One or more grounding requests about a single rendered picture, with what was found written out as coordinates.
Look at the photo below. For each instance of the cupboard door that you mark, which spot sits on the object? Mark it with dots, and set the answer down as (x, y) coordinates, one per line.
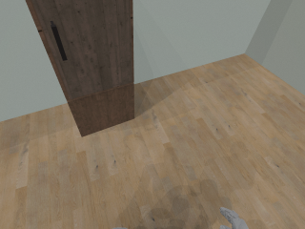
(96, 36)

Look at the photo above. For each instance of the handle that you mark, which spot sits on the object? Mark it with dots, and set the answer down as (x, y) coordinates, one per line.
(58, 41)

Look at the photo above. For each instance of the right robot hand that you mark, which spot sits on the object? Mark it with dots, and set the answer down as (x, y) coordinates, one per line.
(233, 218)

